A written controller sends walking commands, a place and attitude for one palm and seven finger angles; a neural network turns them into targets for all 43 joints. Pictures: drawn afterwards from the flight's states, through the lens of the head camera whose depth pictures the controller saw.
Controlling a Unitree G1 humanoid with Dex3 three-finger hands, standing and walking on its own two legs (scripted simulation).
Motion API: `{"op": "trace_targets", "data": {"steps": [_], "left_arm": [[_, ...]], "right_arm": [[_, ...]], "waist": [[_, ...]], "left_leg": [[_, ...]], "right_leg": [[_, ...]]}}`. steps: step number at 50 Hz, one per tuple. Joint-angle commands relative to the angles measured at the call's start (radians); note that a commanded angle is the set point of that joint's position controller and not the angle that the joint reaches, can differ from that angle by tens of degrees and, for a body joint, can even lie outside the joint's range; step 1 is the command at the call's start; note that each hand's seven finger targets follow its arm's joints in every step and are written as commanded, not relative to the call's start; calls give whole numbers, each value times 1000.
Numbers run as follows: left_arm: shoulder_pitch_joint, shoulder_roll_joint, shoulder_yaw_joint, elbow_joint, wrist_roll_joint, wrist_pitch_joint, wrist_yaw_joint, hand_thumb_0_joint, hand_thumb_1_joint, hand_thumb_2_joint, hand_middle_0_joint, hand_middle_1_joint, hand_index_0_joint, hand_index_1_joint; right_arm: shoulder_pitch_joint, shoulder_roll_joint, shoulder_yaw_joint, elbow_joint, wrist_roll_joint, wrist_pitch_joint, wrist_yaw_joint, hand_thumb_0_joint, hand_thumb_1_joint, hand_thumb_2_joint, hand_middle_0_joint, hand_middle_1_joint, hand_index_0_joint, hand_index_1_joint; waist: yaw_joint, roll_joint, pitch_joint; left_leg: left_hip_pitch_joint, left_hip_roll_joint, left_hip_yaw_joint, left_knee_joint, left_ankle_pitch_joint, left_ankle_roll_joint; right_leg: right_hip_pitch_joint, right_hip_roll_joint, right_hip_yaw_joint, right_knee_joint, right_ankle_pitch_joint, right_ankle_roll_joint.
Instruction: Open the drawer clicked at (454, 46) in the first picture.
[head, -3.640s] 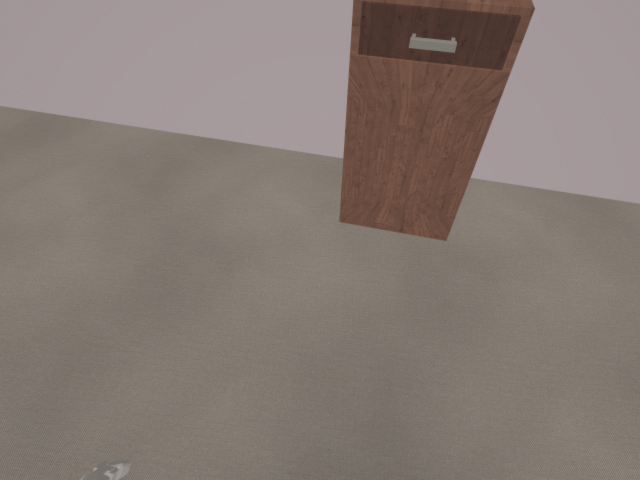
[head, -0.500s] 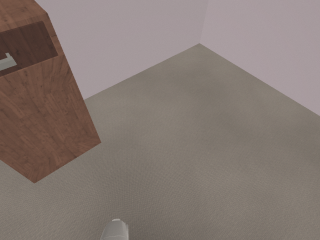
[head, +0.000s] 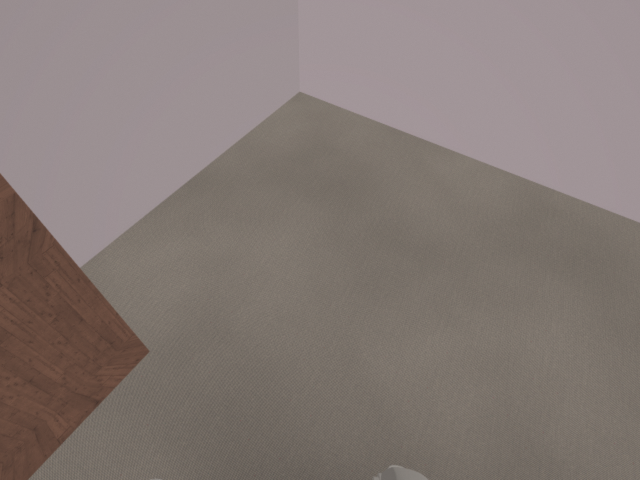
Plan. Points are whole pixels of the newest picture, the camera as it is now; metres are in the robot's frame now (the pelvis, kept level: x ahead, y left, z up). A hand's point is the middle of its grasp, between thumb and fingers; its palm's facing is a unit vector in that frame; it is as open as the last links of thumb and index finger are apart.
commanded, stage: walk to a spot facing it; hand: left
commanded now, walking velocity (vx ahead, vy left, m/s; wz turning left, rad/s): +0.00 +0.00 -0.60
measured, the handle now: out of the picture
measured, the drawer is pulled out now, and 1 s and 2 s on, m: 0.00 0.00 0.00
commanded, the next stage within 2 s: turn to face it in 1.68 s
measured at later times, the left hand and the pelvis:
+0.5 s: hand (206, 448) +0.18 +0.18 -0.18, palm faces -0.26 -0.95 -0.19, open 7.4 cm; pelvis +0.02 +0.02 -0.01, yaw -17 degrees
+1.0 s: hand (265, 433) +0.20 +0.10 -0.16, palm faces -0.57 -0.78 -0.25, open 7.4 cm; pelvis -0.01 +0.00 -0.01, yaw -36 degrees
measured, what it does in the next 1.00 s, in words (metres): steps on the spot, turning right: right foot, then left foot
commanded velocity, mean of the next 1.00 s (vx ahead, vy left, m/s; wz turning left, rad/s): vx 0.03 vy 0.00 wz -0.60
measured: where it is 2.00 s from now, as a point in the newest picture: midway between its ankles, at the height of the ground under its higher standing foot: outside the picture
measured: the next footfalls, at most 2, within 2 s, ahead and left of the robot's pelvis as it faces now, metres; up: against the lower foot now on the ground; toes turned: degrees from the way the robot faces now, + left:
right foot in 0.08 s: +0.07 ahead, -0.14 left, +0.00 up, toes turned -10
left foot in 0.46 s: +0.10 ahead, +0.11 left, +0.00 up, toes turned -11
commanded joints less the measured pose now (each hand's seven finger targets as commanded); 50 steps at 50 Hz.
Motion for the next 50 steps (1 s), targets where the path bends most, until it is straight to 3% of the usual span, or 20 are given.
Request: {"op": "trace_targets", "data": {"steps": [1, 2, 3, 4, 5, 6, 10, 18, 21, 22, 23, 24, 26, 29, 39, 44, 45, 46, 47, 50], "left_arm": [[1, 46, 9, -86, 1, -39, 9, 0, 900, 900, -200, -300, -200, -300], [44, 67, 14, -72, 1, -47, 12, 0, 900, 900, -200, -300, -200, -300], [92, 148, 24, -59, 8, -59, 23, 0, 900, 900, -200, -300, -200, -300], [153, 266, 48, -47, 9, -71, 39, 0, 900, 900, -200, -300, -200, -300], [189, 285, 48, -40, -10, -61, 50, 0, 900, 900, -200, -300, -200, -300], [126, 273, 51, -43, -7, -61, 56, 0, 900, 900, -200, -300, -200, -300], [-64, 179, 19, -89, -5, -52, 57, 0, 900, 900, -200, -300, -200, -300], [-67, 218, 24, -82, 4, -34, 44, 0, 900, 900, -200, -300, -200, -300], [-120, 203, 23, -98, -7, -23, 42, 0, 900, 900, -200, -300, -200, -300], [-113, 157, 14, -112, -14, -18, 38, 0, 900, 900, -200, -300, -200, -300], [-82, 94, 4, -129, -18, -14, 26, 0, 900, 900, -200, -300, -200, -300], [-78, 115, 12, -126, -1, -12, 24, 0, 900, 900, -200, -300, -200, -300], [-67, 142, 36, -92, 8, -11, 8, 0, 900, 900, -200, -300, -200, -300], [-42, 99, 26, -74, 3, -8, -2, 0, 900, 900, -200, -300, -200, -300], [-120, 50, 4, -90, -2, -13, 1, 0, 900, 900, -200, -300, -200, -300], [-31, 70, 6, -65, -3, -37, 13, 0, 900, 900, -200, -300, -200, -300], [43, 130, 15, -46, 2, -50, 22, 0, 900, 900, -200, -300, -200, -300], [96, 252, 36, -27, 10, -62, 37, 0, 900, 900, -200, -300, -200, -300], [153, 274, 39, -14, -11, -54, 45, 0, 900, 900, -200, -300, -200, -300], [20, 191, 28, -43, -10, -50, 52, 0, 900, 900, -200, -300, -200, -300]], "right_arm": [[25, -201, -61, -47, 0, -11, -4, 0, -900, -900, 200, 300, 200, 300], [27, -200, -61, -49, 3, -8, -1, 0, -900, -900, 200, 300, 200, 300], [60, -158, -53, -57, 10, -3, 7, 0, -900, -900, 200, 300, 200, 300], [18, -78, -25, -112, 11, 0, 10, 0, -900, -900, 200, 300, 200, 300], [-22, -104, -25, -130, 15, 15, -8, 0, -900, -900, 200, 300, 200, 300], [-23, -97, -23, -122, 17, 16, -15, 0, -900, -900, 200, 300, 200, 300], [37, -117, -24, -63, 6, 30, -14, 0, -900, -900, 200, 300, 200, 300], [23, -111, -16, -88, 19, 20, -17, 0, -900, -900, 200, 300, 200, 300], [138, -115, -15, -59, 22, 5, -26, 0, -900, -900, 200, 300, 200, 300], [163, -159, -21, -58, 19, -6, -31, 0, -900, -900, 200, 300, 200, 300], [140, -252, -38, -83, 8, -8, -27, 0, -900, -900, 200, 300, 200, 300], [99, -274, -39, -99, 4, -8, -27, 0, -900, -900, 200, 300, 200, 300], [-10, -203, -21, -122, 1, -17, -32, 0, -900, -900, 200, 300, 200, 300], [-2, -165, -21, -111, 4, -24, -35, 0, -900, -900, 200, 300, 200, 300], [116, -194, -55, -30, 3, -12, -20, 0, -900, -900, 200, 300, 200, 300], [85, -205, -65, -24, 6, -5, -7, 0, -900, -900, 200, 300, 200, 300], [85, -181, -60, -36, 14, -4, -2, 0, -900, -900, 200, 300, 200, 300], [54, -99, -34, -87, 17, 2, 3, 0, -900, -900, 200, 300, 200, 300], [0, -107, -28, -116, 14, 18, -8, 0, -900, -900, 200, 300, 200, 300], [-51, -135, -30, -98, 4, 29, -6, 0, -900, -900, 200, 300, 200, 300]], "waist": [[-15, 194, -124], [13, 151, -145], [38, -35, -180], [77, -338, -183], [100, -231, -192], [67, -300, -203], [-11, -159, -166], [2, -153, -123], [-55, -160, -149], [-63, -21, -155], [-47, 286, -123], [-43, 317, -102], [3, 169, -28], [-1, 133, -75], [-70, 206, -117], [-15, 187, -156], [27, 52, -197], [57, -300, -181], [84, -244, -186], [36, -197, -91]], "left_leg": [[90, 223, -102, -63, 348, 76], [43, 195, -64, 43, 315, 35], [-114, 140, -27, 238, 164, -27], [-403, -19, -61, 498, -343, -78], [-407, -31, -232, 617, -384, -71], [-435, -32, -280, 663, -337, -70], [-313, -40, -273, 582, -129, -89], [-150, -118, -256, 247, -158, -68], [38, -134, -239, -35, -7, -52], [131, -45, -340, -182, -19, -20], [156, 202, -605, -310, -29, 54], [52, 321, -689, -351, -72, 125], [-56, 212, -522, -335, -55, 115], [75, 136, -321, -254, 227, 105], [210, 205, -184, -153, 482, 133], [127, 199, -97, 18, 443, 51], [8, 165, -68, 183, 331, -6], [-339, 14, -49, 401, -275, -68], [-389, -30, -205, 547, -384, -72], [-438, -18, -295, 626, -183, -75]], "right_leg": [[108, 36, -40, -220, 76, -33], [214, 49, -55, -333, 187, -44], [397, -58, 92, -443, 347, -93], [493, -316, 470, -504, 714, -206], [437, -364, 470, -498, 819, -280], [432, -300, 460, -492, 754, -273], [288, -159, 270, -490, 588, -216], [176, -143, 412, -510, 403, -236], [99, -83, 406, -429, 364, -167], [1, -1, 343, -328, 247, -113], [-156, 138, 191, -84, -39, -47], [-159, 110, 148, 137, -150, -20], [-130, 72, 156, 320, -30, -9], [-147, 51, 112, 343, 40, 14], [-37, 27, 0, -17, -50, 10], [197, 58, -42, -371, 156, -39], [377, -16, 56, -492, 324, -74], [550, -280, 421, -525, 691, -182], [483, -348, 446, -501, 818, -261], [380, -210, 385, -589, 281, -236]]}}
